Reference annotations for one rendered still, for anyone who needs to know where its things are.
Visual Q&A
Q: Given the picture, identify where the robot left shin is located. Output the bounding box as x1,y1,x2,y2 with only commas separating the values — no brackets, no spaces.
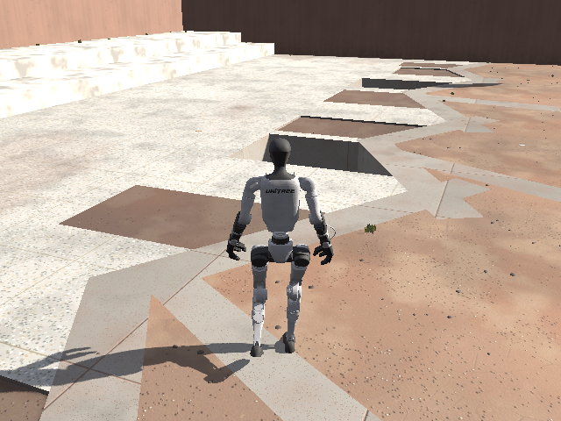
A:
252,289,265,346

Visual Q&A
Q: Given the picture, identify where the robot right foot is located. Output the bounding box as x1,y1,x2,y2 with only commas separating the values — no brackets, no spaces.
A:
283,332,295,353

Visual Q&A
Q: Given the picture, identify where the robot right upper arm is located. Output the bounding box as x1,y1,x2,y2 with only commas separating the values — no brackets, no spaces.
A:
298,176,323,225

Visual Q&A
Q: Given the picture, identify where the robot left hand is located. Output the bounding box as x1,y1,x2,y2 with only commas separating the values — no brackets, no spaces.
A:
226,241,246,260

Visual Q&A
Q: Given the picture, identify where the robot right hand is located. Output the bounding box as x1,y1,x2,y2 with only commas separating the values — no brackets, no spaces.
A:
313,246,334,265

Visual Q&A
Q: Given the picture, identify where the right robot forearm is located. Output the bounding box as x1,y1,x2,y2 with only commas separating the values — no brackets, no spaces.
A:
314,211,331,248

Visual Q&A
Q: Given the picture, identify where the left robot forearm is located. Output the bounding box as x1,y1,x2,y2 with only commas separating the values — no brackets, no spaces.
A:
228,211,246,246

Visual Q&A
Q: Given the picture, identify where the robot left upper arm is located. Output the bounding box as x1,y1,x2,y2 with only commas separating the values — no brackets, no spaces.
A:
238,176,262,225

